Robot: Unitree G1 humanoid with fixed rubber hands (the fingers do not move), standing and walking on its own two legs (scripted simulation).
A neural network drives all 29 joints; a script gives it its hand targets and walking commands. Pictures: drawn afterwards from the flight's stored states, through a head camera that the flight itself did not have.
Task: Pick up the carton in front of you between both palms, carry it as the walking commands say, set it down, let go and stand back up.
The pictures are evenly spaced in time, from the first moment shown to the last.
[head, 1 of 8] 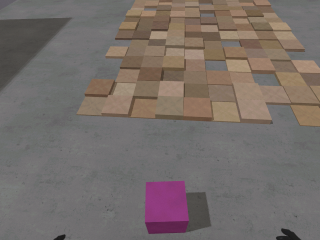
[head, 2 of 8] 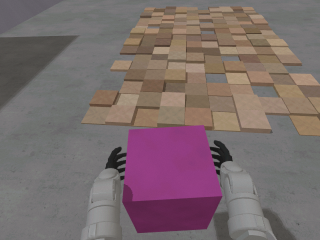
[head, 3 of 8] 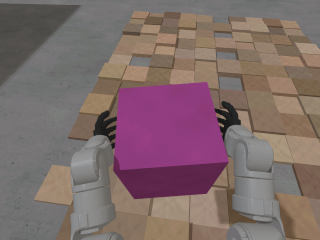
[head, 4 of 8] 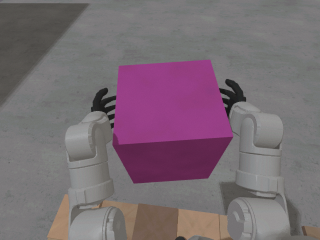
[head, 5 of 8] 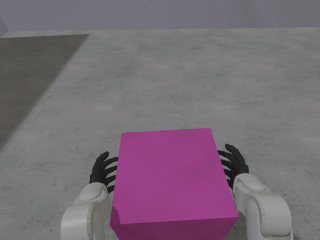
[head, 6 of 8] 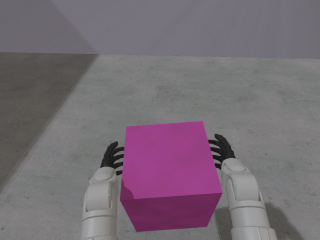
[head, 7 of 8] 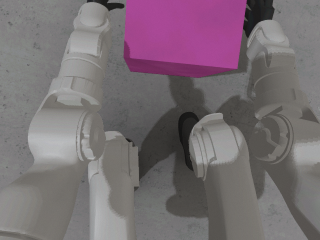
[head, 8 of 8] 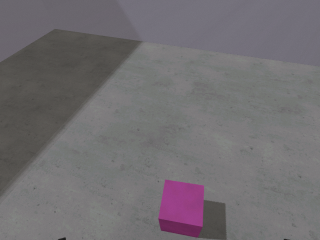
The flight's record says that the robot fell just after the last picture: no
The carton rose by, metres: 0.81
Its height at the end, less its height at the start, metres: +0.00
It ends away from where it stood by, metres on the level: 7.48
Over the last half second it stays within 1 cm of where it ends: yes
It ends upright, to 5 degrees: yes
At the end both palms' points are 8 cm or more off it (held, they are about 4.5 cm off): yes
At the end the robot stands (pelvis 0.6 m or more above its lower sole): yes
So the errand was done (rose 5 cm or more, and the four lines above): yes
